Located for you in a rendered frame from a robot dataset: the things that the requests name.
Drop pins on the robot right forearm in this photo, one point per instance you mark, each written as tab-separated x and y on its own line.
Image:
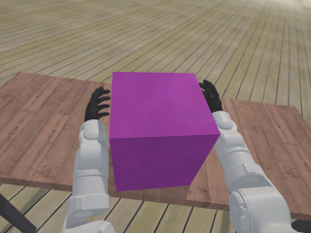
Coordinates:
241	170

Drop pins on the robot left hand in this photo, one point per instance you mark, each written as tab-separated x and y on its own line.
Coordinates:
93	108

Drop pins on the carton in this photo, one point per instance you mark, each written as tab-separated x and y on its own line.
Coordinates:
161	129

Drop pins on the robot right hand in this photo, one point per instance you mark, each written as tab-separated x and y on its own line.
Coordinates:
212	96

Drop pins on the robot left forearm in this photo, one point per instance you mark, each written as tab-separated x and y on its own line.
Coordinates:
90	176

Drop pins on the robot right upper arm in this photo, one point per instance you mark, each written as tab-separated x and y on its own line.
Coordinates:
259	210

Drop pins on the robot left upper arm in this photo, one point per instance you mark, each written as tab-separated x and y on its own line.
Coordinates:
96	226

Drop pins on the table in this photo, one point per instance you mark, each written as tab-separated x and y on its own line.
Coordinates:
40	121

